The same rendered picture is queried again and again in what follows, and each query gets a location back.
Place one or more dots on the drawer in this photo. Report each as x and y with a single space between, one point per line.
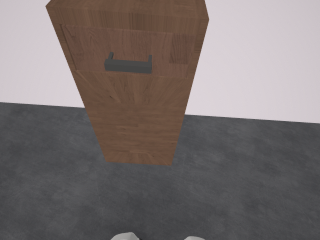
90 46

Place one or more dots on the cabinet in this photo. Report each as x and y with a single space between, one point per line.
136 118

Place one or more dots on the handle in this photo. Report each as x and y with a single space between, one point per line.
131 66

